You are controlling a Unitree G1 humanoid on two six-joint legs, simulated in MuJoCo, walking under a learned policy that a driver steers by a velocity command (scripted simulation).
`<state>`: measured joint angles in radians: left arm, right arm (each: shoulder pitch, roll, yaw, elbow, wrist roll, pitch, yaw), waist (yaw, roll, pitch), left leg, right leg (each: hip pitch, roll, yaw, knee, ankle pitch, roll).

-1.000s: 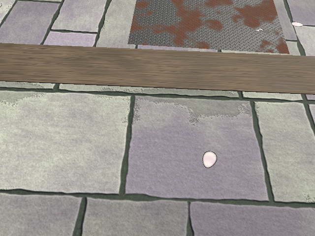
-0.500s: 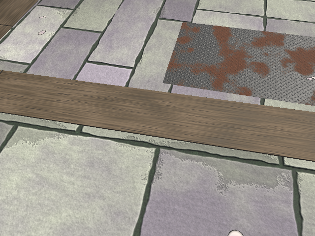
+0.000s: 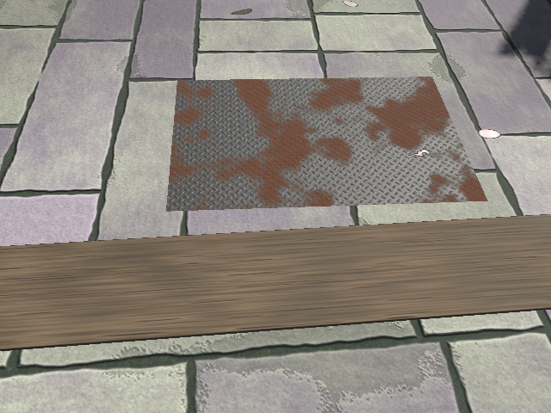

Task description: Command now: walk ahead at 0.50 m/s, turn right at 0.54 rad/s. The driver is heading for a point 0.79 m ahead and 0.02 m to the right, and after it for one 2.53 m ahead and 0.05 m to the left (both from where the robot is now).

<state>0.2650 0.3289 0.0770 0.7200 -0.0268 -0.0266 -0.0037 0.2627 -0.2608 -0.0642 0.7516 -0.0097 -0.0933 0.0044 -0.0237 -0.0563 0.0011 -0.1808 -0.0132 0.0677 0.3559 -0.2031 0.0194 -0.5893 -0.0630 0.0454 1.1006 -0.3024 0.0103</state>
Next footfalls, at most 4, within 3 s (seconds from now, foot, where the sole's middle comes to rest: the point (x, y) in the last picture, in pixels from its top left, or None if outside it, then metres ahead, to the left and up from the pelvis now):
0.28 right None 0.30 -0.17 -0.78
0.86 left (261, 333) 0.71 0.02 -0.78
1.30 right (319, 254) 0.96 -0.15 -0.78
1.86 left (208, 218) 1.22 0.20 -0.94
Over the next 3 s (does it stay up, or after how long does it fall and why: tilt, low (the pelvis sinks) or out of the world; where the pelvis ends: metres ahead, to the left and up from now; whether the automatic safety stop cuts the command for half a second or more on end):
stays up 1.74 0.02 -0.17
